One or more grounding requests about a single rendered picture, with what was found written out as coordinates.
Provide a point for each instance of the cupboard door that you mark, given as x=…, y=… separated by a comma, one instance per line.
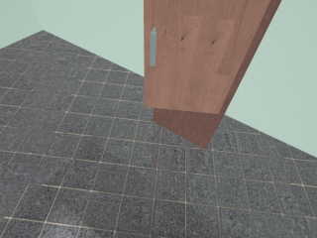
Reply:
x=201, y=45

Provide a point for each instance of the handle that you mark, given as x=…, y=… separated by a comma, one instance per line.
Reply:
x=153, y=47

